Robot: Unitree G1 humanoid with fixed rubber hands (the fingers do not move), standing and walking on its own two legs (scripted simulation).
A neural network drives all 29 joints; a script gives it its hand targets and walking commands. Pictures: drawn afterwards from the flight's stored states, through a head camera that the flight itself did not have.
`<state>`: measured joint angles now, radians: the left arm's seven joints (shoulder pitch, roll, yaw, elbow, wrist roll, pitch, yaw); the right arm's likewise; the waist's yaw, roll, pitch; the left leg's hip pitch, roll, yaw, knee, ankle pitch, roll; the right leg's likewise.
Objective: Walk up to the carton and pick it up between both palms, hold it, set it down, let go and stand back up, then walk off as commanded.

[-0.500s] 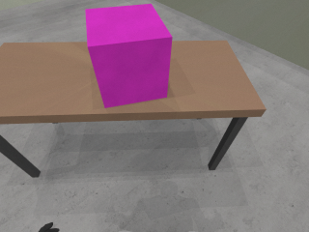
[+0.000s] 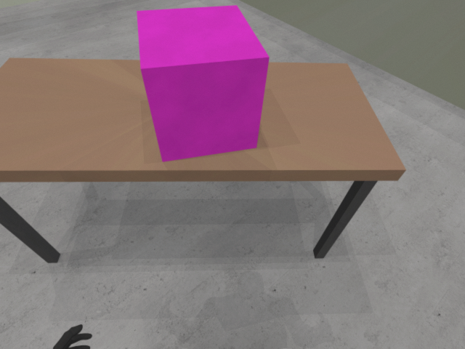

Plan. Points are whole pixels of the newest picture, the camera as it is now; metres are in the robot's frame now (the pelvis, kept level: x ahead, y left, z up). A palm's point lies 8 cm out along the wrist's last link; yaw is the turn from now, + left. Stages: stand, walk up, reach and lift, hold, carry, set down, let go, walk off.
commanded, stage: walk up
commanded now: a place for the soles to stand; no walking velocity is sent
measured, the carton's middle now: (199, 83) +0.74 +0.10 +0.04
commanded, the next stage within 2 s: none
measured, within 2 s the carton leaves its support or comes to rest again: neither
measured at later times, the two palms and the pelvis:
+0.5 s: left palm out of the picture +0.11 +0.31 -0.11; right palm out of the picture +0.06 -0.31 -0.09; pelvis +0.00 +0.00 +0.00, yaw +0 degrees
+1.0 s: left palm out of the picture +0.10 +0.31 -0.10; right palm out of the picture +0.06 -0.32 -0.09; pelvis +0.00 +0.00 +0.00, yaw +1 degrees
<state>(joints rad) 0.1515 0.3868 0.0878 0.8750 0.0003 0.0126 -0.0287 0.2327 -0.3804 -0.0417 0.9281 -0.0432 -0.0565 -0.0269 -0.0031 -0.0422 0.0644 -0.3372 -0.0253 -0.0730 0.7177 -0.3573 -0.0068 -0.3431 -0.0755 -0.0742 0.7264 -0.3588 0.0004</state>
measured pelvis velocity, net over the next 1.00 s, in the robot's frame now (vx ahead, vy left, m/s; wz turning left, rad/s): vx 0.00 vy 0.00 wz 0.02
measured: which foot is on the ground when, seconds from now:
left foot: down 0.00-1.00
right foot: down 0.00-1.00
